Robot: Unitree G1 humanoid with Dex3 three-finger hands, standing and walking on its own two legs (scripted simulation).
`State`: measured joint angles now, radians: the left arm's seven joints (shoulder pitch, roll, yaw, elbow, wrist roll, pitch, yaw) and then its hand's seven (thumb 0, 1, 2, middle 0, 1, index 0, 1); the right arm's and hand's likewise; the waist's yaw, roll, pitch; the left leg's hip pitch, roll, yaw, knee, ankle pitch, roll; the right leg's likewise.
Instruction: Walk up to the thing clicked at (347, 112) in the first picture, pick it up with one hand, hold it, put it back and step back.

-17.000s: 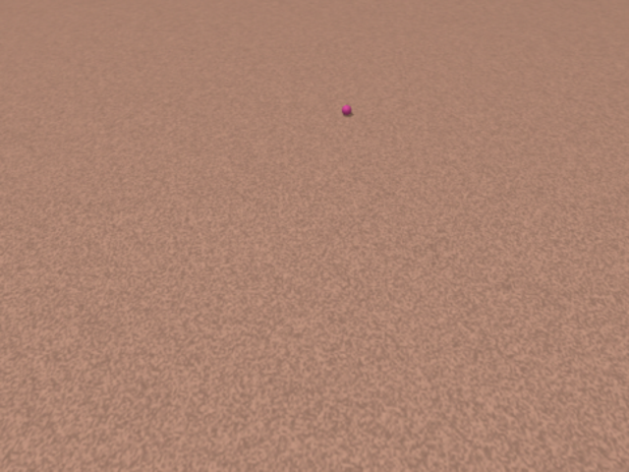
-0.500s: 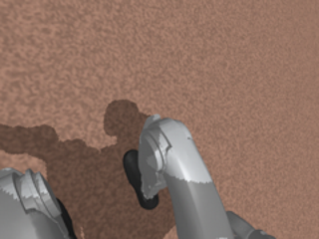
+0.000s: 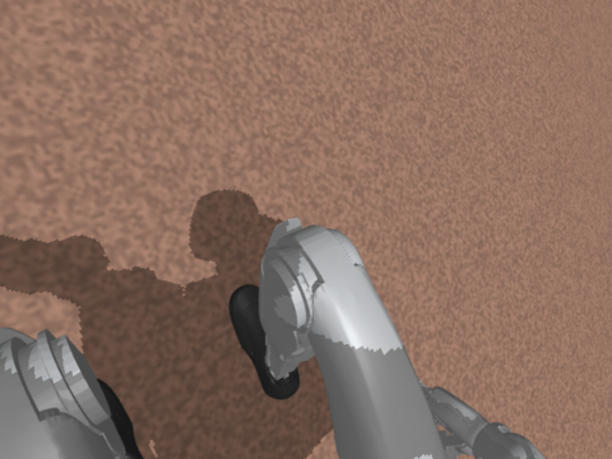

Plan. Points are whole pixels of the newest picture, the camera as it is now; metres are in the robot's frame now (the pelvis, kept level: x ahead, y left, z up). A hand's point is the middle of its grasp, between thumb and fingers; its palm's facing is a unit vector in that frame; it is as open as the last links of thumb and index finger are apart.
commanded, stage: close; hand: left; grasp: from above
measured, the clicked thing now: out of the picture +0.47 +0.32 -0.28
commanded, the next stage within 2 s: settle in 0.02 s
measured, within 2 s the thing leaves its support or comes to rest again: leaves its support in 0.34 s
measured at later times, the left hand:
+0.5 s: hand out of the picture +0.45 +0.34 -0.22, palm faces -0.39 -0.14 -0.91, open 6.7 cm
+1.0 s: hand out of the picture +0.45 +0.34 -0.14, palm faces -0.42 -0.09 -0.90, open 6.6 cm
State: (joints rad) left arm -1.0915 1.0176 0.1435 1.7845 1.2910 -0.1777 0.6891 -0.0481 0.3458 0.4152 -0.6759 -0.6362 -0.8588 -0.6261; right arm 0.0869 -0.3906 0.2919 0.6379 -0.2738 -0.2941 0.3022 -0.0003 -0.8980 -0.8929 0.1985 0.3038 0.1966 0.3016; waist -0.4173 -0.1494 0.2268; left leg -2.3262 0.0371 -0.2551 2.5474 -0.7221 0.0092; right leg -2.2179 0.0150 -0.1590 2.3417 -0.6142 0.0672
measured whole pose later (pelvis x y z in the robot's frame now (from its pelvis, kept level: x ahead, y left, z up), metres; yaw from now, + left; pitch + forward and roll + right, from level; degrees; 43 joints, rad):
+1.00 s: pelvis +0.00 -0.01 +0.02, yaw +6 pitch +32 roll -9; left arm -0.98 0.78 0.09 1.41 1.24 -0.18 0.34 -0.07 0.34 0.33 -0.77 -0.52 -0.98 -0.51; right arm 0.17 -0.33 0.10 0.69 -0.15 -0.10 0.22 0.00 -0.91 -0.90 0.20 0.30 0.20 0.30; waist -0.27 0.01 0.00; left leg -2.33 0.02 -0.16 2.43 -0.69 -0.01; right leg -2.26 -0.02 -0.09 2.32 -0.63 0.03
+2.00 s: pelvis +0.00 -0.01 +0.20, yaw +11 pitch +29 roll -4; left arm -0.51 0.54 -0.06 0.75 1.01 -0.02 0.08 -0.03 0.33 0.44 -0.69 -0.60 -0.93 -0.63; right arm 0.16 -0.26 -0.03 0.64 0.01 0.05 0.02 0.01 -0.92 -0.90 0.20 0.30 0.20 0.30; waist -0.10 0.06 -0.18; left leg -1.72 0.03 -0.05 1.84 -0.62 0.01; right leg -1.69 -0.04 -0.04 1.77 -0.59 0.03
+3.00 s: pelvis +0.07 +0.01 +0.43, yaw +11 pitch +9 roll +0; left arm -0.34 0.38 -0.20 0.83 1.00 0.03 0.14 -0.01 0.31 0.48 -0.66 -0.66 -0.88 -0.68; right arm 0.25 -0.24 -0.05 0.73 0.05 0.00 -0.05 0.01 -0.91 -0.90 0.20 0.30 0.20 0.30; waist -0.04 0.03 -0.08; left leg -0.58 0.04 0.04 0.80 -0.38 0.00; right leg -0.59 -0.03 0.01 0.77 -0.34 0.03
